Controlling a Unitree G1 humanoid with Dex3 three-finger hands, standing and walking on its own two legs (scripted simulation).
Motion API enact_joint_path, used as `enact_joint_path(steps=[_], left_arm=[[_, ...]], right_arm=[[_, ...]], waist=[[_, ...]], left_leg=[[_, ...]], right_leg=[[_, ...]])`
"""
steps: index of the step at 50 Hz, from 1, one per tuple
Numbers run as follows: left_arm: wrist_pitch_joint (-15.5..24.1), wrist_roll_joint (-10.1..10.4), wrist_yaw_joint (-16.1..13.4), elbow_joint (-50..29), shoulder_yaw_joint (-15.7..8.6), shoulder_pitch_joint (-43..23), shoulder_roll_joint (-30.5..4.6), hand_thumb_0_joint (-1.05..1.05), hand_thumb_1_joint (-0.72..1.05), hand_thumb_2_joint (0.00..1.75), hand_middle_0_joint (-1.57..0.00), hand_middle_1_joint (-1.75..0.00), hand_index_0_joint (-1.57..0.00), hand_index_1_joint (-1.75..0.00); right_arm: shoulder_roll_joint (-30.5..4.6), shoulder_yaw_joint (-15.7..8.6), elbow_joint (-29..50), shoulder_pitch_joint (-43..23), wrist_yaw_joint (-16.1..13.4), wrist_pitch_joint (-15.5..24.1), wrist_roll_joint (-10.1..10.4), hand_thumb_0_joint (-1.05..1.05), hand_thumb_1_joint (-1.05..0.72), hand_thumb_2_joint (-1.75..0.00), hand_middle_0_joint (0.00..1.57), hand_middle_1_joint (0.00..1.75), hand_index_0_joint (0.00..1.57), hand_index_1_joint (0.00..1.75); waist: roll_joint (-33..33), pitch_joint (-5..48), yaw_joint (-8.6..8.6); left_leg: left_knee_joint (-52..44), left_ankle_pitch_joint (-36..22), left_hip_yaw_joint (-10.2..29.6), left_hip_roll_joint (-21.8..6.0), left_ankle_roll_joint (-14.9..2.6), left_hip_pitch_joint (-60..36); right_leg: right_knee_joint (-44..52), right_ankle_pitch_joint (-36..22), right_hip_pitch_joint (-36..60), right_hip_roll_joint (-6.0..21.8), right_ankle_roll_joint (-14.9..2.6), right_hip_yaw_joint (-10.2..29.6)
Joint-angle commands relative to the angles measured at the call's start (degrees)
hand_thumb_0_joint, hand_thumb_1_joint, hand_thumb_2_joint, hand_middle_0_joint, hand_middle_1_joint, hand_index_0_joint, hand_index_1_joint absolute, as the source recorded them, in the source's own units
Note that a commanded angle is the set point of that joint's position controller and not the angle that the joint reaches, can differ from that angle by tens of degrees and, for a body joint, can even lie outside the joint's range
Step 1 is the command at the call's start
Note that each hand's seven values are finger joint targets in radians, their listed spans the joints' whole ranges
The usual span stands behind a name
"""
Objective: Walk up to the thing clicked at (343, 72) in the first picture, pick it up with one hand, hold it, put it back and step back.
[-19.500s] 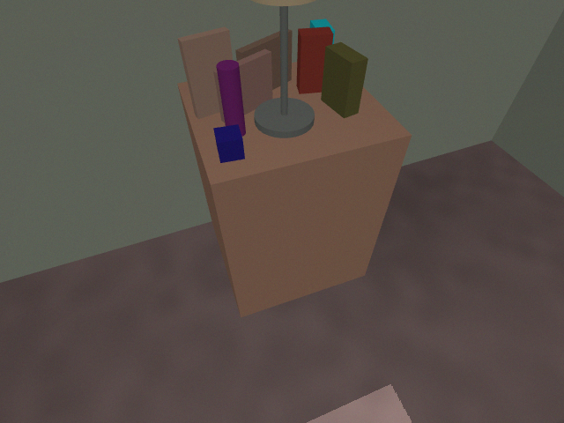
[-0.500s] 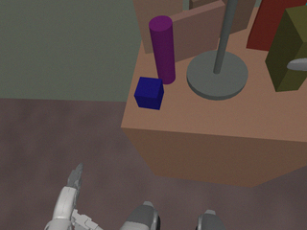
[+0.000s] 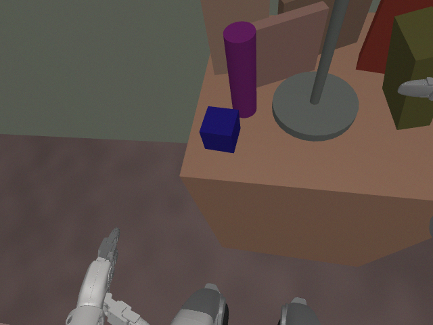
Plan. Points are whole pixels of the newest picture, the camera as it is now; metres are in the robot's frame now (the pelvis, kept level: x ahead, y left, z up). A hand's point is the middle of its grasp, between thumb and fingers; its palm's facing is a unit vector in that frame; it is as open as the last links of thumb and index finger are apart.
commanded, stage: close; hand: right
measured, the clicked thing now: (412, 73) +0.56 -0.23 +0.08
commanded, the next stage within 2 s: settle in 1.02 s
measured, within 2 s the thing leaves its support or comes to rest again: neither
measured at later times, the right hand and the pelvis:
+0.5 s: hand out of the picture +0.55 -0.27 +0.12, palm faces +0.31 +0.95 -0.02, open 16.4 cm; pelvis +0.01 +0.00 +0.00, yaw +0 degrees
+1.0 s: hand out of the picture +0.52 -0.28 +0.12, palm faces +0.33 +0.94 -0.02, open 10.1 cm; pelvis +0.01 +0.00 +0.01, yaw +0 degrees
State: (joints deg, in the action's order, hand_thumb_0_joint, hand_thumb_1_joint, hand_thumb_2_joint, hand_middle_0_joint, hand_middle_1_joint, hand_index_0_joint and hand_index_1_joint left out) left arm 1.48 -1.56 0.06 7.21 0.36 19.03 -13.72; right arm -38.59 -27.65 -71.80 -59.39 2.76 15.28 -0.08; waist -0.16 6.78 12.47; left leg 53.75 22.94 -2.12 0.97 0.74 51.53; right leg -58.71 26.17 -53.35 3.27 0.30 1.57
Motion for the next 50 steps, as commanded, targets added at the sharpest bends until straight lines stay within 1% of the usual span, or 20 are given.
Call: enact_joint_path(steps=[1,3,5,7,8,11,15,16,19,20,26,32,34,36,37,39,41,45,48,50], left_arm=[[2.7,0.0,-0.8,-9.5,-5.8,2.3,-9.2,0.0,-0.56,0.06,-0.07,-0.07,-0.06,-0.08],[2.5,0.1,-0.6,-9.6,-4.8,3.4,-8.6,0.0,-0.56,0.06,-0.07,-0.07,-0.06,-0.07],[2.4,0.1,-0.5,-8.3,-3.5,1.3,-7.3,0.0,-0.56,0.06,-0.07,-0.07,-0.06,-0.08],[2.5,0.0,-0.9,-8.9,-5.6,-0.2,-9.5,0.0,-0.55,0.05,-0.06,-0.07,-0.06,-0.07],[2.6,-0.2,-0.9,-9.3,-5.5,-0.1,-9.3,0.0,-0.56,0.06,-0.06,-0.07,-0.06,-0.07],[2.6,-0.3,-0.9,-7.5,-4.3,1.3,-8.0,0.0,-0.56,0.06,-0.06,-0.07,-0.06,-0.08],[2.7,-0.3,-0.6,-11.3,-3.3,0.6,-7.8,0.0,-0.55,0.05,-0.06,-0.07,-0.06,-0.07],[2.4,-0.5,-0.3,-10.0,-2.6,2.8,-7.3,0.0,-0.55,0.05,-0.06,-0.07,-0.06,-0.07],[1.9,-0.2,-0.1,-10.0,-4.8,3.6,-9.1,0.0,-0.55,0.05,-0.06,-0.07,-0.06,-0.07],[1.9,-0.2,0.0,-9.6,-4.1,3.1,-8.5,0.0,-0.55,0.05,-0.06,-0.07,-0.06,-0.07],[2.0,0.7,-0.7,-8.1,-8.0,0.5,-10.9,0.0,-0.56,0.06,-0.06,-0.06,-0.05,-0.06],[2.1,0.9,-0.9,-9.1,-6.2,0.2,-9.2,0.0,-0.54,0.05,-0.05,-0.05,-0.05,-0.05],[1.7,0.8,-0.9,-6.1,-5.8,2.2,-9.0,0.0,-0.55,0.05,-0.05,-0.05,-0.05,-0.05],[2.3,0.6,-1.0,-9.4,-5.4,-0.7,-8.5,0.0,-0.54,0.04,-0.05,-0.05,-0.05,-0.05],[1.9,0.3,-1.1,-6.4,-6.2,2.7,-8.8,0.0,-0.53,0.04,-0.05,-0.05,-0.05,-0.05],[1.9,0.3,-0.5,-5.9,-3.9,3.6,-7.0,0.0,-0.54,0.04,-0.05,-0.06,-0.05,-0.05],[2.3,0.0,-0.8,-7.6,-6.9,2.6,-9.7,0.0,-0.54,0.04,-0.05,-0.06,-0.06,-0.06],[2.5,0.4,-0.4,-9.5,-6.3,2.4,-9.0,0.0,-0.54,0.04,-0.06,-0.06,-0.06,-0.06],[2.5,0.9,-0.7,-8.7,-6.9,2.3,-9.6,0.0,-0.55,0.04,-0.06,-0.06,-0.06,-0.06],[2.7,1.0,-0.8,-10.6,-5.9,0.0,-8.5,0.0,-0.55,0.04,-0.06,-0.06,-0.06,-0.06]], right_arm=[[-13.9,-0.1,14.7,-26.3,-0.4,3.2,0.8,0.0,0.32,-0.04,0.06,0.02,0.04,0.02],[-14.1,-1.2,13.2,-22.4,-0.4,2.7,1.1,0.0,0.33,-0.02,0.07,0.01,0.05,0.01],[-14.7,-1.2,13.3,-25.1,-0.5,3.2,0.9,0.0,0.34,0.0,0.08,0.01,0.07,0.01],[-14.8,-1.3,11.4,-25.6,-0.5,3.5,0.6,0.0,0.37,0.0,0.08,0.01,0.07,0.01],[-15.0,-1.0,13.7,-28.6,-0.5,4.1,0.5,0.0,0.37,0.0,0.08,0.01,0.07,0.01],[-14.2,-0.6,8.0,-26.4,-0.4,4.2,0.0,0.0,0.35,-0.03,0.07,0.03,0.06,0.03],[-12.8,0.7,9.8,-26.3,0.0,4.1,-0.3,0.0,0.36,-0.05,0.07,0.04,0.06,0.04],[-13.3,0.4,10.1,-25.6,0.0,4.0,-0.1,0.0,0.37,-0.03,0.1,0.05,0.09,0.05],[-15.4,-0.4,12.6,-26.4,-0.2,3.0,0.2,0.0,0.33,-0.07,0.2,0.11,0.19,0.12],[-13.9,0.0,14.1,-26.0,0.1,2.8,0.5,0.0,0.34,-0.09,0.25,0.15,0.24,0.15],[-12.1,-0.4,14.9,-21.4,0.4,2.2,2.0,0.0,0.26,-0.2,0.6,0.38,0.58,0.38],[-11.7,-0.9,17.0,-20.1,0.3,3.8,2.6,0.0,0.1,-0.41,0.88,0.64,0.87,0.64],[-13.2,-2.2,11.9,-17.6,0.1,3.6,2.2,0.0,0.02,-0.48,0.96,0.72,0.95,0.72],[-13.8,-1.2,17.1,-24.1,0.0,5.1,1.6,0.0,-0.04,-0.55,0.99,0.78,0.98,0.78],[-14.4,-1.5,13.7,-22.4,0.0,4.9,1.2,0.0,-0.09,-0.6,1.02,0.82,1.01,0.82],[-10.8,0.6,11.1,-21.2,0.5,4.4,1.3,0.0,-0.17,-0.66,1.04,0.86,1.03,0.86],[-10.5,0.8,10.9,-21.1,0.8,4.2,1.2,0.0,-0.19,-0.75,1.08,0.93,1.07,0.93],[-8.7,2.0,13.3,-19.2,1.7,3.3,2.1,0.0,-0.31,-0.88,1.15,1.04,1.14,1.04],[-12.3,-0.5,15.5,-17.2,2.1,2.8,2.7,0.0,-0.35,-1.0,1.2,1.15,1.2,1.15],[-10.2,0.9,16.2,-18.6,2.4,2.8,2.9,0.0,-0.35,-1.04,1.2,1.18,1.21,1.18]], waist=[[14.2,29.8,0.01],[11.5,29.2,-0.27],[11.6,25.9,-0.39],[11.4,26.4,0.92],[12.4,26.9,1.37],[10.9,25.2,1.72],[12.5,30.1,1.55],[13.5,31.0,0.85],[14.2,30.2,0.69],[14.5,31.9,0.53],[11.7,27.4,-0.46],[8.1,28.9,-0.85],[7.1,23.8,-0.66],[10.8,27.5,0.07],[10.5,25.4,0.53],[10.7,22.0,0.18],[10.5,25.0,1.14],[11.8,26.3,-0.32],[10.8,26.2,-1.34],[11.2,27.4,-1.11]], left_leg=[[-6.0,-15.8,0.0,1.8,-1.49,-11.6],[-6.0,-18.6,0.0,1.8,-1.28,-14.1],[-5.7,-17.9,-0.2,1.9,-1.47,-12.7],[-5.6,-17.1,-0.1,1.9,-1.56,-10.5],[-5.8,-16.2,0.1,1.9,-1.63,-10.1],[-6.0,-15.9,0.2,1.9,-1.38,-10.2],[-5.0,-17.9,-0.5,2.2,-1.37,-10.0],[-4.8,-20.0,-0.1,2.0,-1.38,-11.2],[-5.5,-19.6,-0.2,2.0,-1.5,-11.3],[-5.2,-21.3,-0.1,1.9,-1.54,-11.9],[-6.5,-18.2,-0.8,2.0,-1.7,-11.8],[-6.9,-22.1,0.1,1.6,-1.21,-17.5],[-7.2,-20.4,0.3,1.6,-1.23,-15.7],[-7.0,-19.6,0.3,1.6,-1.36,-14.0],[-7.4,-19.1,0.5,1.6,-1.32,-12.7],[-7.1,-18.3,0.5,1.5,-1.37,-11.5],[-7.0,-18.4,0.4,1.5,-1.27,-11.3],[-7.1,-17.2,-0.2,1.6,-1.4,-10.7],[-7.6,-16.9,-0.4,1.5,-1.41,-13.1],[-7.9,-16.5,-0.2,1.4,-1.43,-13.8]], right_leg=[[7.2,-20.1,23.8,-1.3,-0.42,0.1],[6.7,-21.7,21.5,-1.5,-0.54,-0.1],[7.1,-21.4,19.8,-1.4,-0.44,0.2],[6.7,-22.2,21.4,-0.9,-0.47,0.8],[6.9,-21.0,21.9,-0.8,-0.53,0.7],[6.5,-19.3,19.9,-1.0,-0.78,0.5],[6.2,-24.7,24.4,-0.5,-0.33,1.0],[5.7,-26.7,24.2,-0.9,-0.32,0.6],[6.6,-27.4,25.2,-1.0,-0.05,0.6],[5.9,-29.2,26.1,-0.9,-0.21,0.5],[8.1,-25.2,24.6,-0.9,-0.22,0.7],[8.3,-24.4,22.5,-1.6,-0.78,-0.2],[8.7,-22.6,20.5,-1.7,-0.81,0.0],[8.6,-24.5,25.1,-1.2,-0.59,0.2],[8.0,-23.7,24.4,-1.4,-0.7,-0.2],[8.4,-23.0,22.6,-1.6,-0.56,-0.2],[8.1,-22.9,24.3,-1.3,-0.59,0.0],[8.4,-24.2,26.2,-1.1,-0.18,0.5],[9.4,-22.3,24.8,-1.3,-0.27,0.4],[9.7,-21.8,25.7,-1.3,-0.3,0.4]])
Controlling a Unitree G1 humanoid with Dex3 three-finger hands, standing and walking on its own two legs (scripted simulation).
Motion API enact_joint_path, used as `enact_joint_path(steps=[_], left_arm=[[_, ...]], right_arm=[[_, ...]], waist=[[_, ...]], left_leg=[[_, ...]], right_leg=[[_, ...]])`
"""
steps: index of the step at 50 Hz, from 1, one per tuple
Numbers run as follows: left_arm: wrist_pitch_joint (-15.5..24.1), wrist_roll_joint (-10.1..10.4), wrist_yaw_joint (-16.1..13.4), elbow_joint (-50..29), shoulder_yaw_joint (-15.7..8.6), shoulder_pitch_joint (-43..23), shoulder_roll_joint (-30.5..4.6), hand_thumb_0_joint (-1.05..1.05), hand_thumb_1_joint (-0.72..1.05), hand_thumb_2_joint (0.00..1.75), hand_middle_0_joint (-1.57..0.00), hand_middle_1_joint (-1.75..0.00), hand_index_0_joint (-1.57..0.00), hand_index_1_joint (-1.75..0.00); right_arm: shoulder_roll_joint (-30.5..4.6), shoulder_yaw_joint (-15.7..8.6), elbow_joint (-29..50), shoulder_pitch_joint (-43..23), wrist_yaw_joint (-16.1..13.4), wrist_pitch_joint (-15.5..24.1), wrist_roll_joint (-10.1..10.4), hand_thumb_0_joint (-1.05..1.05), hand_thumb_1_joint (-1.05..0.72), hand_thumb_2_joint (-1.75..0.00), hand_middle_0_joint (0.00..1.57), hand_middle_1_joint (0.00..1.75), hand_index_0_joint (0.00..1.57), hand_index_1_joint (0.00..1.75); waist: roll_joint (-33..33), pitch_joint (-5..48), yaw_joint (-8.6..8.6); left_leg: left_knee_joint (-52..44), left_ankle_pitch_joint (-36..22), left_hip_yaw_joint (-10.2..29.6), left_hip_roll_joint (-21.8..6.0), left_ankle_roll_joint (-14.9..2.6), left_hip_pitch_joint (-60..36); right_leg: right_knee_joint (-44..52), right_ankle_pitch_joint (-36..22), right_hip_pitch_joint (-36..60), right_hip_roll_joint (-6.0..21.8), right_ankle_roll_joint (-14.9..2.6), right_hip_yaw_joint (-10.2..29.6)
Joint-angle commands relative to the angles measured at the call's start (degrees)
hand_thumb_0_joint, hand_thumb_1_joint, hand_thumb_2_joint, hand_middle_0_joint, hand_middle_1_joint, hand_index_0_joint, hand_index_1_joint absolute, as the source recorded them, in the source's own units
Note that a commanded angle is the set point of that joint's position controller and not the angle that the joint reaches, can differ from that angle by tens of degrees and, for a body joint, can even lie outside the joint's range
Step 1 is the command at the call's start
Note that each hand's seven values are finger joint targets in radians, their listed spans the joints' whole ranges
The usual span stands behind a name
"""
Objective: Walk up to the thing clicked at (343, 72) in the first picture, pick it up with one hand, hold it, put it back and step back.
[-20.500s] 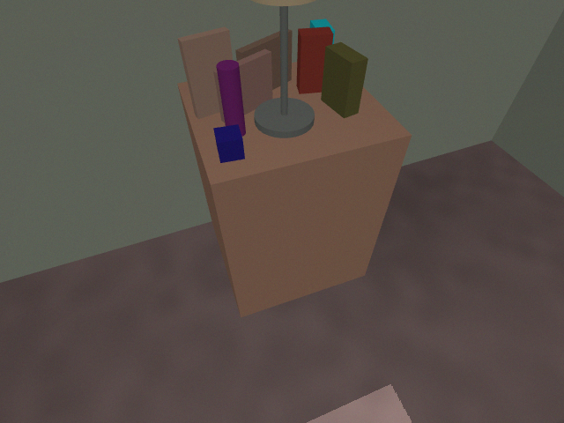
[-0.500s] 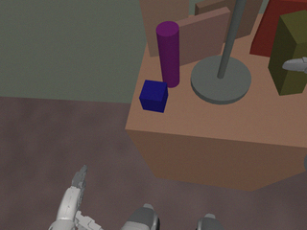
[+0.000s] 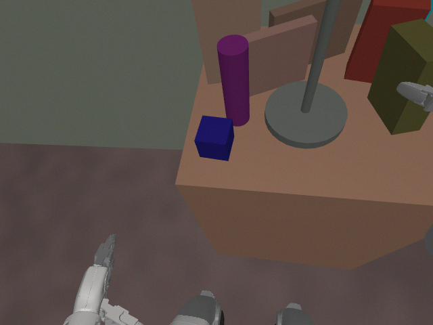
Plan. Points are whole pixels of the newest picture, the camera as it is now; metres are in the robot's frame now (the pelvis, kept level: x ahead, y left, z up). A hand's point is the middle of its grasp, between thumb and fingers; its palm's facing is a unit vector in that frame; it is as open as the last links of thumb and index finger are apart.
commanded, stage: close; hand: right
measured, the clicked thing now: (405, 80) +0.56 -0.25 +0.07
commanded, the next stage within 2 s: settle in 0.02 s
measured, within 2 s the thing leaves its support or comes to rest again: neither
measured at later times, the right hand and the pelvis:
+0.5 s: hand out of the picture +0.53 -0.27 +0.12, palm faces +0.31 +0.95 -0.02, open 9.7 cm; pelvis +0.01 +0.00 +0.01, yaw +0 degrees
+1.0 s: hand out of the picture +0.53 -0.26 +0.15, palm faces +0.31 +0.95 -0.01, open 9.8 cm; pelvis +0.01 -0.01 +0.02, yaw +0 degrees
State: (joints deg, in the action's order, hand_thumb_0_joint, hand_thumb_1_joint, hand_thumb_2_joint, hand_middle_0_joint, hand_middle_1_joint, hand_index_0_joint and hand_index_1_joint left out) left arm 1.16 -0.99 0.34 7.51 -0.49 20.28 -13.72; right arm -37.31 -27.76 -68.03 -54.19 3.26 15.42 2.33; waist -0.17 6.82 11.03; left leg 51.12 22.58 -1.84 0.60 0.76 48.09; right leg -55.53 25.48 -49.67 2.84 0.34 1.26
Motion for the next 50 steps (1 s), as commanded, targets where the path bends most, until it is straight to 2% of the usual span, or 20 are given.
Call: enact_joint_path(steps=[1,6,8,10,12,21,23,26,29,31,33,35,37,39,41,43,45,47,49,50], left_arm=[[3.1,0.7,-1.2,-10.0,-5.1,-1.5,-8.6,0.0,-0.55,0.04,-0.06,-0.06,-0.05,-0.06],[3.7,0.2,-1.6,-9.7,-3.1,-1.5,-6.5,0.0,-0.54,0.04,-0.05,-0.06,-0.05,-0.06],[3.3,0.4,-1.8,-8.9,-4.3,0.9,-8.6,0.0,-0.56,0.06,-0.07,-0.07,-0.06,-0.07],[3.4,0.0,-1.4,-10.2,-4.2,0.6,-7.6,0.0,-0.56,0.06,-0.07,-0.07,-0.06,-0.07],[2.9,0.2,-1.8,-7.7,-7.0,4.6,-11.3,0.0,-0.56,0.06,-0.07,-0.07,-0.06,-0.07],[3.8,0.3,-1.5,-8.3,-4.9,-2.5,-8.8,0.0,-0.57,0.07,-0.06,-0.07,-0.06,-0.07],[2.5,0.6,-1.5,-1.8,-5.7,2.5,-10.6,0.0,-0.56,0.07,-0.06,-0.07,-0.06,-0.08],[3.8,-0.2,-1.5,-6.2,-3.2,-2.7,-7.0,0.0,-0.55,0.06,-0.06,-0.06,-0.06,-0.07],[2.2,0.7,-1.0,0.6,-3.2,1.4,-9.2,0.0,-0.56,0.07,-0.06,-0.06,-0.05,-0.07],[4.1,-0.4,-1.6,-11.2,-4.9,-8.7,-10.0,0.0,-0.55,0.06,-0.06,-0.06,-0.06,-0.06],[3.1,0.2,-1.4,-2.3,-4.3,3.9,-7.5,0.0,-0.55,0.06,-0.06,-0.07,-0.06,-0.07],[2.3,0.6,-0.9,1.9,-3.3,1.2,-8.8,0.0,-0.56,0.07,-0.06,-0.06,-0.05,-0.07],[4.2,-0.4,-1.9,-13.2,-7.2,-10.6,-12.5,0.0,-0.55,0.06,-0.06,-0.06,-0.06,-0.06],[3.2,0.2,-1.6,-2.6,-5.1,2.7,-7.9,0.0,-0.55,0.06,-0.06,-0.06,-0.06,-0.07],[2.4,1.0,-0.9,5.5,-2.4,1.6,-6.9,0.0,-0.56,0.07,-0.06,-0.06,-0.05,-0.07],[4.8,-0.1,-2.0,-14.2,-6.0,-14.2,-11.3,0.0,-0.56,0.07,-0.06,-0.06,-0.05,-0.07],[3.4,-0.4,-1.6,0.9,-2.6,3.6,-5.6,0.0,-0.54,0.05,-0.06,-0.06,-0.06,-0.06],[2.5,0.9,-1.2,9.9,-3.6,4.8,-7.1,0.0,-0.56,0.08,-0.06,-0.07,-0.05,-0.08],[5.2,0.2,-1.8,-14.6,-5.8,-16.4,-11.7,0.0,-0.56,0.06,-0.06,-0.06,-0.05,-0.06],[4.4,-0.7,-1.9,-3.7,-5.4,-5.2,-9.3,0.0,-0.55,0.06,-0.06,-0.06,-0.05,-0.07]], right_arm=[[-11.8,-0.1,9.5,-21.3,1.8,2.2,0.5,0.0,-0.36,-1.04,1.2,1.19,1.21,1.19],[-9.1,2.5,9.2,-25.9,1.9,3.3,-0.1,0.0,-0.33,-1.14,1.24,1.28,1.26,1.28],[-14.7,-1.6,8.9,-21.7,1.2,2.9,-0.3,0.0,-0.24,-1.19,1.18,1.29,1.21,1.29],[-10.8,2.8,13.6,-27.6,1.5,3.5,-0.6,0.0,-0.27,-1.21,1.19,1.3,1.22,1.3],[-17.9,-3.7,9.7,-21.3,0.7,2.2,-0.5,0.0,-0.27,-1.21,1.19,1.31,1.22,1.31],[-12.0,1.3,17.5,-31.8,0.6,2.1,0.5,0.0,-0.23,-1.2,1.2,1.31,1.24,1.31],[-18.6,-4.7,7.5,-20.9,0.0,0.5,0.5,0.0,-0.27,-1.22,1.2,1.32,1.23,1.32],[-10.8,3.5,23.0,-40.1,-0.1,3.0,0.3,0.0,-0.27,-1.25,1.21,1.34,1.25,1.35],[-16.7,-4.5,-0.8,-15.1,-1.0,-0.8,0.7,0.0,-0.3,-1.27,1.22,1.36,1.26,1.36],[-19.7,-1.9,29.2,-44.5,-1.6,4.2,-0.6,0.0,-0.28,-1.32,1.21,1.4,1.26,1.4],[-12.0,1.2,16.9,-32.7,-1.0,2.0,0.5,0.0,-0.28,-1.3,1.19,1.37,1.23,1.37],[-13.0,-2.9,-5.7,-12.1,-0.9,-1.6,0.5,0.0,-0.3,-1.3,1.21,1.38,1.25,1.38],[-23.2,-3.2,34.5,-51.2,-1.9,5.2,-0.2,0.0,-0.28,-1.38,1.21,1.44,1.26,1.44],[-12.3,2.0,19.5,-34.7,-1.1,2.2,0.2,0.0,-0.28,-1.34,1.19,1.41,1.24,1.41],[-9.2,-1.7,-11.7,-8.8,-0.9,-2.8,0.5,0.0,-0.33,-1.34,1.18,1.39,1.22,1.39],[-22.7,-2.6,28.5,-48.8,-2.0,5.2,0.1,0.0,-0.29,-1.41,1.22,1.46,1.27,1.46],[-12.2,3.2,23.0,-40.9,-1.1,2.9,-0.5,0.0,-0.25,-1.37,1.19,1.43,1.24,1.43],[-7.6,-0.9,-8.3,-8.5,-0.8,-3.7,0.5,0.0,-0.3,-1.31,1.15,1.36,1.19,1.36],[-20.2,-1.4,23.8,-40.7,-1.6,3.3,0.7,0.0,-0.3,-1.41,1.23,1.47,1.28,1.47],[-19.6,0.4,38.0,-53.6,-1.5,4.4,-0.2,0.0,-0.28,-1.41,1.23,1.48,1.29,1.48]], waist=[[9.1,26.1,0.08],[9.6,25.5,2.25],[9.7,26.6,0.92],[12.8,28.6,1.74],[11.7,27.5,0.79],[11.9,31.8,0.73],[9.8,24.7,-1.06],[14.2,33.8,0.82],[4.8,16.5,-2.1],[15.0,40.4,-1.74],[13.3,28.5,-0.38],[2.1,12.5,-1.53],[15.9,44.9,-1.87],[13.9,29.9,-0.49],[0.0,8.7,-1.76],[15.7,45.5,-2.7],[16.1,31.8,-1.08],[1.3,5.8,-1.83],[13.2,42.4,-2.42],[19.8,43.1,-2.43]], left_leg=[[-5.4,-16.1,-0.8,1.8,-1.39,-10.7],[-5.3,-17.0,0.3,1.6,-1.2,-9.9],[-5.1,-18.5,0.0,1.6,-1.09,-10.7],[-4.9,-19.0,-0.1,1.9,-1.43,-9.7],[-5.6,-20.4,-0.3,1.8,-1.19,-10.1],[-6.8,-23.0,-0.7,2.1,-1.63,-14.4],[-7.8,-23.7,-0.5,1.7,-1.49,-15.5],[-7.8,-25.0,-0.4,2.1,-1.71,-15.1],[-10.0,-22.6,-0.5,1.6,-1.25,-17.0],[-7.6,-27.3,0.5,1.4,-1.37,-21.2],[-8.7,-25.2,-0.6,2.0,-1.72,-16.8],[-11.3,-22.1,-0.8,1.8,-1.16,-16.7],[-8.3,-28.7,0.8,1.1,-1.29,-23.9],[-9.5,-26.2,-0.7,2.0,-1.77,-17.7],[-12.2,-22.4,-0.7,1.8,-1.16,-16.9],[-8.8,-29.4,1.3,0.8,-1.28,-26.6],[-10.1,-25.7,-0.4,2.0,-1.74,-17.6],[-13.1,-20.2,-1.0,1.9,-1.31,-15.2],[-10.3,-27.2,0.4,1.3,-1.37,-23.8],[-10.1,-27.6,0.2,1.6,-1.62,-20.4]], right_leg=[[6.7,-20.1,20.6,-0.9,-0.48,0.8],[5.4,-19.2,19.4,-0.9,-0.96,0.2],[5.5,-21.7,20.6,-0.9,-0.83,0.4],[5.7,-24.9,24.4,-0.9,-0.39,0.4],[5.3,-27.0,25.0,-0.9,-0.47,0.3],[6.9,-31.0,29.2,-1.0,-0.31,0.5],[7.9,-30.1,24.3,-1.5,-0.45,0.1],[7.2,-35.2,33.5,-1.0,-0.16,0.0],[10.4,-26.0,19.4,-1.9,-0.78,-0.2],[8.7,-33.5,32.9,-1.2,-0.26,-0.4],[8.9,-34.7,31.8,-1.5,-0.04,-0.3],[11.8,-26.3,19.4,-1.8,-0.69,0.0],[9.7,-34.0,34.9,-1.1,-0.2,-0.5],[9.6,-37.6,34.8,-1.3,0.07,-0.1],[12.4,-26.4,18.4,-2.0,-0.91,-0.3],[10.9,-32.4,33.7,-1.2,-0.23,-0.9],[10.0,-37.2,36.9,-1.2,0.04,-0.4],[13.5,-26.7,20.6,-1.9,-0.53,-0.4],[12.2,-34.5,35.7,-0.7,-0.04,-0.1],[10.4,-39.3,41.5,-0.7,0.32,-0.6]])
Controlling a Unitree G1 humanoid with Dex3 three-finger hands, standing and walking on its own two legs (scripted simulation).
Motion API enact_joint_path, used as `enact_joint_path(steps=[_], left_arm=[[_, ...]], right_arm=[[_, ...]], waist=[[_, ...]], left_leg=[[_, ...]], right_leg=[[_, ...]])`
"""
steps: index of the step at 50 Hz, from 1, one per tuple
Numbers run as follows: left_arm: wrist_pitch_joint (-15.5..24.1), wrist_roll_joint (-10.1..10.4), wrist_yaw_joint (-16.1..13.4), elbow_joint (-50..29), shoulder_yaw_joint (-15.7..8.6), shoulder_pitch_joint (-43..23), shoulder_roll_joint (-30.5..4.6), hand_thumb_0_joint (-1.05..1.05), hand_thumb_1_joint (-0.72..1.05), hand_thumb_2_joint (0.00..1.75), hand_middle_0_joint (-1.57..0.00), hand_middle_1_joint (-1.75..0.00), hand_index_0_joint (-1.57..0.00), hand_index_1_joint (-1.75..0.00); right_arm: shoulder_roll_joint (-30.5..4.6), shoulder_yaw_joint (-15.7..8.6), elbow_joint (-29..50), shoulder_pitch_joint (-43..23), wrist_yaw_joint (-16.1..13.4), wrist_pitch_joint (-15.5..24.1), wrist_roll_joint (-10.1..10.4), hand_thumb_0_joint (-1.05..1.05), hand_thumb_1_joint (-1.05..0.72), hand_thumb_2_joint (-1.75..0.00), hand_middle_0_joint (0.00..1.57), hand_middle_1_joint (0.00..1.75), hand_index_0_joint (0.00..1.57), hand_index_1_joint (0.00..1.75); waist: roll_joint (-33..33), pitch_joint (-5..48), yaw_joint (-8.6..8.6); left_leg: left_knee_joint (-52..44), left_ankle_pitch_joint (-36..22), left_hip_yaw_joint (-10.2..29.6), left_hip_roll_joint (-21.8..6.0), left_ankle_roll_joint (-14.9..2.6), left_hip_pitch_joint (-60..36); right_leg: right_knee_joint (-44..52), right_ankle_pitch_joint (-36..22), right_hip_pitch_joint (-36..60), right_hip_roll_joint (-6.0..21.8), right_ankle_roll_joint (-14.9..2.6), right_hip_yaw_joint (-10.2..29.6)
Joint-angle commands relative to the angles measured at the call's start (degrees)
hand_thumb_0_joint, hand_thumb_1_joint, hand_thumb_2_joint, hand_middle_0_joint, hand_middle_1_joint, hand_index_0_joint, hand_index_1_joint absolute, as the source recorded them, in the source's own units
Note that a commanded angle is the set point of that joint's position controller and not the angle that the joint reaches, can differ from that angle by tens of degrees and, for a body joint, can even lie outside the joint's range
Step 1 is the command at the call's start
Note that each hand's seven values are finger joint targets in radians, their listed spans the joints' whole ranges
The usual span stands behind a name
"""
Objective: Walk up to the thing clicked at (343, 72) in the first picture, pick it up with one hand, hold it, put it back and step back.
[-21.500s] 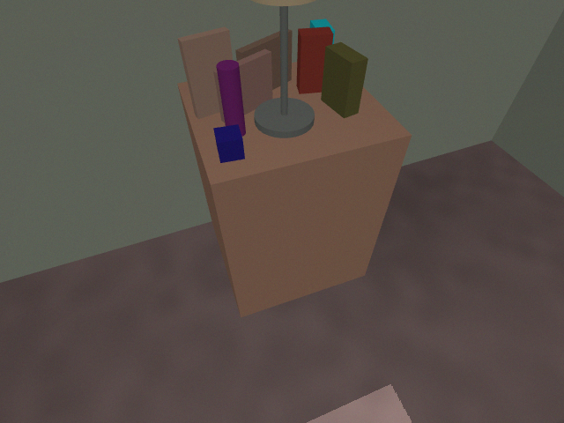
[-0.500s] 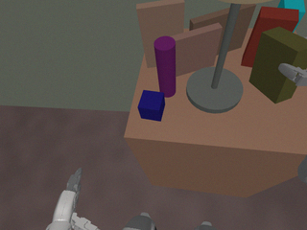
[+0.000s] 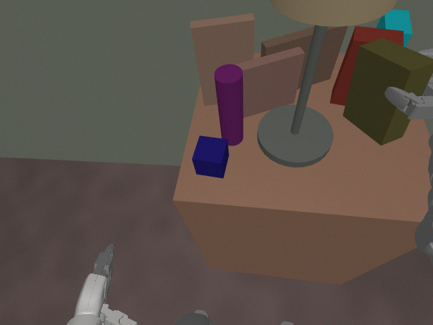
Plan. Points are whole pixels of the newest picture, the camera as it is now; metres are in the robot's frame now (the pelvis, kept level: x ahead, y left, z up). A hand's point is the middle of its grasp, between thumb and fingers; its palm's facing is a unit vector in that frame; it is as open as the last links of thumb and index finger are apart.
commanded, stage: lift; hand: right
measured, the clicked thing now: (381, 93) +0.54 -0.22 +0.08
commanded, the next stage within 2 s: hold in 1.80 s
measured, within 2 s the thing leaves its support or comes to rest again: neither
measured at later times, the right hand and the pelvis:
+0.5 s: hand (430, 79) +0.48 -0.24 +0.17, palm faces +0.30 +0.95 -0.01, open 9.7 cm; pelvis +0.00 +0.00 +0.01, yaw +0 degrees
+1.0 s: hand out of the picture +0.40 -0.21 +0.24, palm faces +0.27 +0.96 -0.03, open 9.8 cm; pelvis -0.01 +0.01 +0.03, yaw -1 degrees
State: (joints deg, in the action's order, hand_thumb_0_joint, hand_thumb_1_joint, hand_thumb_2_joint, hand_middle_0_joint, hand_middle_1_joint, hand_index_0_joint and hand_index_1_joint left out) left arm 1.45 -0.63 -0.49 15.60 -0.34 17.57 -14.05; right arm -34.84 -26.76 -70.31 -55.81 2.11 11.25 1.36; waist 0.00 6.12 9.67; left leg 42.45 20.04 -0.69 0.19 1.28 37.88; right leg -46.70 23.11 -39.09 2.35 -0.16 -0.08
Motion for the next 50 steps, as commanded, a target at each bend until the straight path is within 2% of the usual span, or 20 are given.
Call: enact_joint_path(steps=[1,4,5,6,9,10,12,13,15,16,18,19,22,24,25,28,31,33,36,50], left_arm=[[3.5,-1.0,-0.9,-6.1,-4.1,5.2,-6.8,0.0,-0.54,0.06,-0.06,-0.06,-0.05,-0.06],[3.1,0.8,-0.3,-4.8,-3.4,-1.8,-8.6,0.0,-0.57,0.07,-0.06,-0.06,-0.04,-0.07],[5.1,0.5,-1.1,-21.8,-6.5,-15.3,-11.8,0.0,-0.56,0.07,-0.06,-0.06,-0.05,-0.07],[4.7,-0.5,-1.6,-15.1,-7.2,-6.9,-11.0,0.0,-0.55,0.06,-0.06,-0.06,-0.06,-0.06],[3.5,1.1,-0.7,-1.6,-3.6,8.6,-5.1,0.0,-0.54,0.06,-0.06,-0.07,-0.06,-0.07],[3.5,1.2,-0.8,-1.6,-3.7,2.2,-7.4,0.0,-0.55,0.06,-0.06,-0.06,-0.05,-0.07],[5.4,-0.1,-1.5,-20.4,-5.1,-11.0,-10.2,0.0,-0.55,0.06,-0.06,-0.06,-0.06,-0.06],[4.4,-0.5,-1.5,-7.0,-3.7,2.3,-6.0,0.0,-0.54,0.05,-0.06,-0.06,-0.06,-0.06],[4.3,1.1,-1.3,-2.4,-4.5,8.4,-5.3,0.0,-0.55,0.06,-0.06,-0.07,-0.06,-0.07],[3.4,1.2,-1.2,4.5,-5.1,8.2,-7.7,0.0,-0.56,0.07,-0.06,-0.07,-0.06,-0.08],[6.0,0.6,-1.9,-20.1,-5.6,-15.0,-10.0,0.0,-0.55,0.06,-0.06,-0.06,-0.06,-0.06],[5.1,-0.2,-2.1,-8.2,-5.3,-1.1,-7.9,0.0,-0.54,0.05,-0.06,-0.06,-0.06,-0.06],[3.7,1.7,-1.6,5.0,-5.5,8.9,-6.5,0.0,-0.56,0.07,-0.06,-0.07,-0.06,-0.08],[6.4,1.2,-2.1,-18.1,-5.0,-12.7,-8.6,0.0,-0.55,0.06,-0.06,-0.06,-0.06,-0.07],[5.7,0.5,-2.4,-6.0,-5.0,-1.6,-6.7,0.0,-0.55,0.06,-0.06,-0.06,-0.06,-0.06],[5.0,2.3,-2.5,2.4,-5.1,4.5,-5.1,0.0,-0.57,0.08,-0.06,-0.07,-0.05,-0.08],[6.1,1.9,-3.4,-5.8,-6.1,-3.8,-7.8,0.0,-0.56,0.06,-0.06,-0.06,-0.05,-0.07],[5.6,2.4,-3.1,-3.1,-3.8,2.2,-4.1,0.0,-0.56,0.06,-0.06,-0.06,-0.05,-0.07],[5.8,2.6,-3.3,-5.8,-6.0,-1.5,-7.8,0.0,-0.56,0.06,-0.06,-0.06,-0.05,-0.06],[7.5,3.0,-3.3,-2.1,-5.8,-4.5,-6.2,0.0,-0.56,0.06,-0.05,-0.05,-0.05,-0.06]], right_arm=[[-16.6,1.3,27.4,-40.3,0.1,6.3,0.9,0.0,-0.27,-1.41,1.22,1.47,1.28,1.47],[-14.1,-3.1,-1.1,-13.6,-0.1,0.8,2.5,0.0,-0.3,-1.35,1.2,1.41,1.24,1.41],[-20.9,-2.9,19.0,-33.7,-0.6,5.8,2.4,0.0,-0.27,-1.39,1.22,1.46,1.28,1.46],[-24.4,-2.3,39.1,-53.8,-1.0,8.3,1.3,0.0,-0.3,-1.38,1.23,1.43,1.27,1.43],[-7.0,2.9,10.2,-20.0,0.1,1.5,2.8,0.0,-0.28,-1.23,1.17,1.3,1.2,1.3],[-9.7,-2.2,-8.6,-5.9,-0.1,-0.7,2.5,0.0,-0.3,-1.25,1.22,1.34,1.24,1.34],[-23.7,-2.2,31.6,-46.1,-0.9,7.8,1.8,0.0,-0.31,-1.33,1.24,1.4,1.28,1.4],[-18.7,2.0,43.7,-50.4,-0.3,7.9,1.1,0.0,-0.3,-1.29,1.25,1.38,1.28,1.38],[-6.8,4.2,17.3,-22.8,0.5,1.8,3.2,0.0,-0.29,-1.24,1.18,1.32,1.21,1.32],[-7.4,-0.7,-2.8,-3.9,0.3,-1.8,3.9,0.0,-0.34,-1.24,1.2,1.32,1.23,1.32],[-19.3,0.2,37.4,-40.4,-0.5,5.1,3.0,0.0,-0.33,-1.33,1.24,1.4,1.28,1.4],[-19.7,0.6,46.4,-47.1,-0.6,5.4,2.5,0.0,-0.33,-1.29,1.25,1.38,1.28,1.38],[-4.1,0.8,7.5,-3.5,-0.6,-4.4,5.0,0.0,-0.35,-1.23,1.19,1.31,1.22,1.31],[-14.1,2.0,41.2,-33.4,-1.7,1.4,4.6,0.0,-0.35,-1.3,1.27,1.4,1.3,1.4],[-14.9,1.4,51.4,-40.7,-2.0,1.3,4.1,0.0,-0.34,-1.31,1.27,1.41,1.3,1.41],[-0.8,5.5,30.4,-13.4,-1.4,-6.6,6.6,0.0,-0.32,-1.25,1.21,1.33,1.24,1.33],[-11.0,1.7,50.1,-28.5,-2.5,-7.0,5.6,0.0,-0.36,-1.31,1.28,1.41,1.31,1.41],[-0.1,6.6,43.8,-18.0,-1.6,-10.8,6.9,0.0,-0.3,-1.28,1.23,1.37,1.27,1.37],[-6.8,2.1,47.8,-15.9,-2.0,-13.5,6.7,0.0,-0.33,-1.31,1.28,1.41,1.31,1.41],[-2.5,4.1,62.9,-15.3,-1.8,-24.0,8.7,0.0,-0.29,-1.34,1.29,1.45,1.33,1.45]], waist=[[18.7,35.7,-0.01],[0.2,12.9,-0.98],[7.2,39.2,-0.91],[15.2,45.2,-1.51],[7.0,18.9,-0.74],[-3.2,8.1,-1.11],[14.7,47.0,-3.12],[19.0,40.0,-2.43],[9.4,20.9,-0.97],[0.9,6.6,-2.32],[11.4,40.9,-3.56],[17.6,38.8,-4.13],[2.2,8.0,-4.28],[9.9,38.1,-5.11],[13.4,35.5,-5.87],[5.8,16.6,-5.85],[7.3,28.3,-7.48],[5.0,19.6,-6.6],[0.9,20.9,-7.92],[3.3,17.3,-8.87]], left_leg=[[-1.9,-24.1,-1.6,2.4,-2.37,-7.4],[-5.4,-20.0,-1.5,1.8,-1.48,-9.5],[-3.0,-26.0,-0.2,1.3,-1.56,-17.9],[-2.4,-27.4,0.1,1.1,-1.68,-17.1],[-5.1,-21.5,-1.5,2.1,-2.02,-11.1],[-6.9,-17.8,-2.2,2.1,-1.44,-9.4],[-3.2,-27.7,0.2,0.8,-1.61,-21.0],[-3.5,-27.1,-0.7,1.4,-2.02,-14.7],[-5.5,-23.1,-1.6,2.1,-2.11,-10.9],[-7.5,-19.0,-2.3,1.9,-1.83,-10.7],[-5.1,-24.4,-0.6,1.2,-1.69,-20.0],[-5.4,-23.8,-0.8,1.3,-2.09,-17.3],[-8.9,-17.4,-2.5,1.9,-1.98,-13.2],[-7.1,-23.8,-0.9,0.8,-1.68,-22.9],[-7.3,-24.9,-0.9,0.9,-1.86,-20.4],[-9.2,-23.4,-2.4,1.6,-2.15,-18.0],[-9.2,-24.6,-1.7,0.8,-1.81,-22.4],[-10.2,-24.3,-2.3,1.0,-1.93,-21.4],[-10.5,-26.1,-1.8,0.3,-1.21,-24.9],[-13.6,-21.4,-1.7,-0.3,-1.13,-24.9]], right_leg=[[1.4,-39.2,30.3,-0.3,1.1,1.1],[6.1,-23.4,10.5,-1.2,-0.41,0.9],[5.0,-27.5,20.2,-0.8,-0.17,0.5],[3.5,-30.6,26.2,-1.0,-0.01,-0.4],[5.9,-25.7,17.9,-1.8,0.05,0.2],[7.4,-20.0,10.4,-1.5,-0.75,0.6],[5.4,-30.3,26.6,-1.2,0.12,-0.5],[4.2,-34.6,30.5,-1.1,0.41,-0.6],[6.1,-31.0,23.3,-1.6,0.51,0.2],[8.7,-23.4,13.1,-1.7,-0.09,0.4],[8.0,-28.5,27.0,-0.8,0.18,-0.1],[6.8,-30.7,30.4,-1.1,0.49,-0.6],[10.8,-22.4,17.3,-1.5,0.03,0.2],[10.3,-26.7,27.7,-1.1,-0.05,-0.7],[8.8,-30.2,30.3,-1.4,0.11,-1.0],[11.8,-29.9,25.4,-1.4,0.42,0.0],[11.8,-29.2,29.5,-1.4,-0.06,-0.7],[13.3,-29.3,28.2,-1.5,0.13,-0.5],[13.9,-27.7,26.4,-1.9,-0.55,-1.1],[16.9,-23.7,31.5,-2.3,-0.7,-1.0]])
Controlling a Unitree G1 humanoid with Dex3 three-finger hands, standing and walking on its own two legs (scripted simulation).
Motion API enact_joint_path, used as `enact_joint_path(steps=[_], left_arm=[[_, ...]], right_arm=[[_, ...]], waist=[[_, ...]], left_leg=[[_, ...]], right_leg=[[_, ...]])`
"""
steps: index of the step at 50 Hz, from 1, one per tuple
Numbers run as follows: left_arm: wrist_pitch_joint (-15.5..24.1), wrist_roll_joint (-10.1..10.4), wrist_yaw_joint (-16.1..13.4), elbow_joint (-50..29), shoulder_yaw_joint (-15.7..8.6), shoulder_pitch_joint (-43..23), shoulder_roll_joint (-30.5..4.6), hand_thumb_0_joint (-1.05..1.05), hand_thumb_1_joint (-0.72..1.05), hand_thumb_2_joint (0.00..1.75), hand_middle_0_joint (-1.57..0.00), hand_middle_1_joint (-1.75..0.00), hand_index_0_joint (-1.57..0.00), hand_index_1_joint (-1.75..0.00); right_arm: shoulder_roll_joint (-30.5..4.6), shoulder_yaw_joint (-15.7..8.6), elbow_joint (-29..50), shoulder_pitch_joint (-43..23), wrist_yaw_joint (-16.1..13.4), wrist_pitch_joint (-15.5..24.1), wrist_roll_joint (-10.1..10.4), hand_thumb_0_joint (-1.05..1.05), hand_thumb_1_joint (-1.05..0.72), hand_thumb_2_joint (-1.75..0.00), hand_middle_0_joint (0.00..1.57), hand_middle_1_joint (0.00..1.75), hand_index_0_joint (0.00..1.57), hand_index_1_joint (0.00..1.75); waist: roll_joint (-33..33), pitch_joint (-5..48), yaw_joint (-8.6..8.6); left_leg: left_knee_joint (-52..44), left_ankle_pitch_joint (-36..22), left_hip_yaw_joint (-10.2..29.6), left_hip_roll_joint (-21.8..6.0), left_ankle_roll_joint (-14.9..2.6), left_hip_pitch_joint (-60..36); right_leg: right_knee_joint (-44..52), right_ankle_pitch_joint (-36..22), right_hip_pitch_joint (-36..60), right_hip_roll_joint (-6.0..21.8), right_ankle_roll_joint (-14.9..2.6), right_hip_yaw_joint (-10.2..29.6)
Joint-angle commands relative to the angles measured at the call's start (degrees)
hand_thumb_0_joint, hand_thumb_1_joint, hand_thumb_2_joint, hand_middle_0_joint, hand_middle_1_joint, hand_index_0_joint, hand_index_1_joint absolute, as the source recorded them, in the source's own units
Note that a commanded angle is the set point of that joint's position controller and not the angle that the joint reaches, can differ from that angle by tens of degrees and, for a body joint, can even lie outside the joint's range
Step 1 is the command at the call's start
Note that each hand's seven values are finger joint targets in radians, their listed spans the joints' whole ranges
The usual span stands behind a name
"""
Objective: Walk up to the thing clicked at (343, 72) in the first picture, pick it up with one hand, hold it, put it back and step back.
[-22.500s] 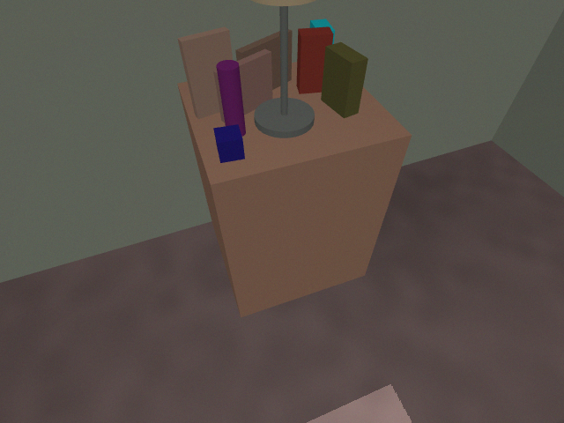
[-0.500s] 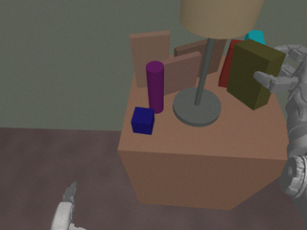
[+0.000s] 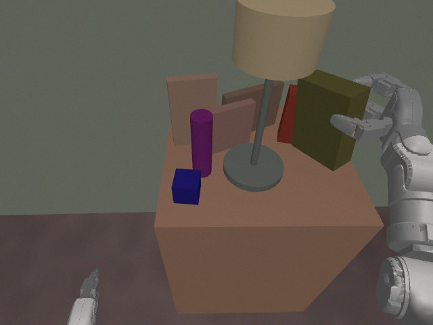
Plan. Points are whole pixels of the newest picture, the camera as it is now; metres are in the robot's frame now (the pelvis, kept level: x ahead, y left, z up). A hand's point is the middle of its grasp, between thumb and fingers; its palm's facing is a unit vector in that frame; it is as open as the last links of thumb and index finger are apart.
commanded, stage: lift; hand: right
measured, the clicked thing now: (325, 120) +0.45 -0.18 +0.17
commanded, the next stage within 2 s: hold in 0.80 s
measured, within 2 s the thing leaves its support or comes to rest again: neither
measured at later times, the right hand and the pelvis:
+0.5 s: hand (369, 101) +0.38 -0.20 +0.26, palm faces +0.25 +0.97 -0.02, open 9.9 cm; pelvis -0.02 +0.01 +0.00, yaw +0 degrees
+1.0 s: hand (374, 96) +0.36 -0.19 +0.28, palm faces +0.23 +0.97 -0.02, open 9.9 cm; pelvis -0.01 +0.00 +0.01, yaw -1 degrees
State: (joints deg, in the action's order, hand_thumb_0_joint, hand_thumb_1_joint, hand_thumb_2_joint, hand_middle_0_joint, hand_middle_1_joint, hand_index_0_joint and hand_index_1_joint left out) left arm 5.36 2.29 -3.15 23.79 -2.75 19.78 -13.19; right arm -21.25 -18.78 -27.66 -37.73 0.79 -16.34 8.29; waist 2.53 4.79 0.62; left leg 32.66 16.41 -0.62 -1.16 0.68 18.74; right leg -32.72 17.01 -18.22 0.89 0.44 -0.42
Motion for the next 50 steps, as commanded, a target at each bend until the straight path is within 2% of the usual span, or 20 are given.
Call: enact_joint_path(steps=[1,2,4,6,8,11,13,17,19,21,23,24,25,26,28,36,45,46,48,50], left_arm=[[3.7,0.1,-1.0,-9.4,-4.4,-7.5,-8.0,0.0,-0.56,0.06,-0.05,-0.05,-0.05,-0.06],[3.8,0.0,-1.0,-8.8,-4.3,-6.0,-8.3,0.0,-0.56,0.06,-0.05,-0.05,-0.05,-0.06],[4.1,0.1,-0.7,-8.2,-1.4,-7.4,-5.1,0.0,-0.56,0.06,-0.05,-0.05,-0.05,-0.06],[4.7,0.1,-1.0,-8.6,-2.7,-8.8,-6.4,0.0,-0.56,0.06,-0.05,-0.05,-0.04,-0.06],[4.7,0.1,-1.0,-7.2,-1.5,-7.0,-5.1,0.0,-0.56,0.06,-0.05,-0.05,-0.04,-0.05],[5.5,0.1,-1.6,-7.7,-3.7,-7.7,-7.5,0.0,-0.56,0.06,-0.05,-0.05,-0.04,-0.05],[6.1,0.1,-1.4,-7.3,-1.9,-8.2,-5.5,0.0,-0.56,0.06,-0.05,-0.05,-0.05,-0.06],[7.0,0.0,-1.9,-8.0,-3.9,-7.9,-8.1,0.0,-0.56,0.05,-0.05,-0.05,-0.04,-0.05],[7.1,-0.1,-1.9,-5.8,-2.1,-7.9,-5.9,0.0,-0.56,0.06,-0.05,-0.05,-0.04,-0.05],[7.6,0.0,-2.1,-6.3,-3.6,-8.5,-7.3,0.0,-0.55,0.05,-0.05,-0.05,-0.04,-0.05],[7.5,0.0,-1.8,-5.1,-1.9,-9.5,-5.9,0.0,-0.55,0.05,-0.05,-0.05,-0.05,-0.05],[7.4,0.0,-1.8,-3.7,-3.3,-8.7,-7.0,0.0,-0.55,0.05,-0.05,-0.05,-0.05,-0.05],[7.1,-0.1,-1.3,-2.5,-1.5,-8.5,-5.0,0.0,-0.55,0.05,-0.05,-0.05,-0.05,-0.05],[7.4,0.0,-1.3,-3.4,-3.2,-9.4,-6.8,0.0,-0.55,0.04,-0.05,-0.05,-0.05,-0.05],[7.3,-0.2,-0.8,-4.1,-2.0,-9.3,-5.9,0.0,-0.55,0.05,-0.05,-0.05,-0.05,-0.05],[8.0,0.0,-0.8,-2.3,-4.7,-10.6,-7.9,0.0,-0.55,0.05,-0.05,-0.05,-0.05,-0.04],[7.9,-0.2,-1.3,-1.4,-3.1,-10.9,-6.7,0.0,-0.55,0.05,-0.05,-0.05,-0.05,-0.05],[8.0,-0.1,-1.1,-1.7,-2.1,-11.2,-5.9,0.0,-0.55,0.05,-0.05,-0.05,-0.04,-0.05],[7.6,-0.1,-1.3,-1.1,-4.8,-10.9,-8.3,0.0,-0.54,0.04,-0.05,-0.05,-0.05,-0.05],[8.0,-0.1,-1.2,-1.5,-5.3,-10.6,-8.9,0.0,-0.55,0.05,-0.05,-0.05,-0.05,-0.05]], right_arm=[[-15.6,-3.9,20.4,-33.4,-0.8,3.0,2.0,0.0,-0.28,-1.35,1.28,1.45,1.32,1.45],[-15.9,-4.2,20.5,-32.8,-0.9,2.4,1.9,0.0,-0.25,-1.34,1.29,1.46,1.33,1.46],[-14.4,-3.3,21.1,-31.9,-1.1,1.4,1.9,0.0,-0.27,-1.35,1.3,1.46,1.34,1.46],[-14.7,-3.5,22.9,-32.5,-1.0,0.8,2.3,0.0,-0.23,-1.34,1.29,1.46,1.34,1.46],[-14.7,-3.4,24.0,-33.0,-0.7,0.2,2.3,0.0,-0.23,-1.35,1.31,1.47,1.35,1.47],[-15.2,-3.8,26.7,-34.3,-1.1,-0.7,2.6,0.0,-0.22,-1.36,1.3,1.48,1.35,1.48],[-14.7,-3.6,29.7,-35.3,-1.4,-1.2,2.8,0.0,-0.22,-1.35,1.3,1.47,1.34,1.47],[-15.3,-4.3,28.2,-33.6,-1.5,-2.9,2.8,0.0,-0.24,-1.37,1.3,1.49,1.35,1.49],[-15.5,-3.8,32.7,-37.0,-1.5,-2.6,2.8,0.0,-0.24,-1.35,1.3,1.47,1.34,1.47],[-14.6,-3.7,28.5,-33.7,-1.7,-4.0,2.5,0.0,-0.24,-1.34,1.29,1.46,1.33,1.46],[-13.6,-3.6,26.9,-31.9,-1.6,-5.6,2.5,0.0,-0.24,-1.33,1.29,1.46,1.34,1.46],[-13.1,-3.0,23.6,-30.1,-1.4,-6.6,2.1,0.0,-0.23,-1.32,1.29,1.44,1.33,1.45],[-12.4,-2.7,25.3,-30.5,-1.3,-6.9,2.1,0.0,-0.23,-1.32,1.28,1.44,1.32,1.44],[-12.3,-3.1,22.9,-28.9,-1.0,-7.7,2.1,0.0,-0.24,-1.32,1.29,1.45,1.33,1.45],[-12.2,-3.2,23.8,-28.6,-0.7,-8.7,2.0,0.0,-0.22,-1.32,1.29,1.45,1.33,1.45],[-13.5,-4.5,29.9,-30.5,-1.0,-10.4,2.5,0.0,-0.17,-1.31,1.28,1.44,1.32,1.44],[-11.4,-3.3,34.0,-29.2,-2.2,-12.9,2.6,0.0,-0.18,-1.3,1.27,1.43,1.32,1.43],[-10.8,-2.7,34.9,-29.5,-2.1,-13.3,2.7,0.0,-0.11,-1.29,1.25,1.42,1.3,1.42],[-11.8,-3.7,34.2,-28.4,-2.3,-14.5,2.7,0.0,-0.08,-1.28,1.23,1.41,1.28,1.41],[-11.3,-3.5,34.5,-27.9,-2.2,-15.4,2.8,0.0,-0.08,-1.28,1.23,1.41,1.29,1.41]], waist=[[-0.3,16.8,0.18],[-0.4,16.8,0.37],[0.1,13.8,-0.59],[-0.7,15.4,-0.36],[-0.4,15.7,-0.02],[-1.4,17.2,0.31],[0.2,15.8,-0.42],[-0.8,17.4,0.17],[1.7,16.8,-0.12],[-0.3,15.0,0.0],[-0.3,12.2,-0.75],[0.6,11.0,-0.09],[0.3,10.2,-0.88],[-1.0,10.8,-0.57],[-1.9,11.8,-0.88],[-2.5,13.9,-1.17],[-1.5,13.4,-1.41],[-1.4,13.1,-1.48],[-0.7,12.4,-0.93],[-1.5,12.2,-0.9]], left_leg=[[-4.1,-16.1,-2.0,1.2,-0.4,-5.3],[-4.5,-14.9,-2.1,1.3,-0.52,-5.2],[-5.5,-10.9,-2.0,1.1,-0.48,-5.3],[-5.8,-10.9,-1.9,1.0,-0.28,-6.3],[-5.8,-12.3,-1.6,0.8,-0.29,-6.4],[-5.9,-13.6,-1.5,0.6,0.02,-7.2],[-6.3,-11.5,-1.6,0.7,-0.28,-6.6],[-6.1,-13.9,-1.9,0.9,-0.27,-7.0],[-6.1,-13.4,-1.9,0.9,-0.58,-6.7],[-6.7,-12.1,-2.2,1.1,-0.53,-6.1],[-7.2,-9.9,-2.3,1.1,-0.42,-5.3],[-7.5,-9.0,-2.4,1.2,-0.53,-4.7],[-7.6,-8.3,-2.5,1.1,-0.51,-5.0],[-7.6,-8.7,-2.5,1.2,-0.41,-5.1],[-7.9,-9.9,-2.2,0.9,-0.15,-6.5],[-7.8,-11.0,-2.5,0.9,-0.3,-7.0],[-7.8,-12.0,-2.9,1.1,-0.57,-7.5],[-7.8,-12.0,-3.0,1.1,-0.53,-7.4],[-8.1,-11.9,-2.8,0.9,-0.53,-6.9],[-8.2,-11.7,-3.1,1.1,-0.45,-7.2]], right_leg=[[3.4,-15.7,10.2,-0.8,-1.35,-0.6],[4.1,-14.5,10.2,-0.7,-1.39,-0.4],[5.0,-10.3,8.3,-1.0,-1.41,-0.7],[5.3,-9.9,8.6,-1.0,-1.62,-0.7],[5.1,-11.1,9.6,-1.2,-1.66,-0.9],[4.9,-11.9,10.8,-1.5,-1.69,-1.0],[5.6,-10.5,10.6,-1.4,-1.52,-0.9],[5.2,-12.5,12.1,-1.2,-1.6,-0.6],[5.5,-12.5,12.3,-1.3,-1.42,-0.7],[6.0,-11.5,12.2,-1.0,-1.47,-0.4],[6.6,-9.5,10.8,-1.0,-1.47,-0.5],[7.0,-8.6,10.1,-0.9,-1.4,-0.4],[7.3,-8.0,9.2,-1.1,-1.4,-0.3],[7.3,-8.4,9.8,-0.9,-1.44,-0.3],[7.1,-9.6,9.6,-1.4,-1.63,-0.6],[7.2,-11.0,11.8,-1.3,-1.65,-0.2],[7.2,-12.6,12.4,-1.1,-1.41,-0.1],[7.3,-12.7,12.6,-1.2,-1.37,-0.2],[7.4,-12.4,12.5,-1.5,-1.4,-0.4],[7.7,-12.0,12.5,-1.3,-1.49,-0.1]])
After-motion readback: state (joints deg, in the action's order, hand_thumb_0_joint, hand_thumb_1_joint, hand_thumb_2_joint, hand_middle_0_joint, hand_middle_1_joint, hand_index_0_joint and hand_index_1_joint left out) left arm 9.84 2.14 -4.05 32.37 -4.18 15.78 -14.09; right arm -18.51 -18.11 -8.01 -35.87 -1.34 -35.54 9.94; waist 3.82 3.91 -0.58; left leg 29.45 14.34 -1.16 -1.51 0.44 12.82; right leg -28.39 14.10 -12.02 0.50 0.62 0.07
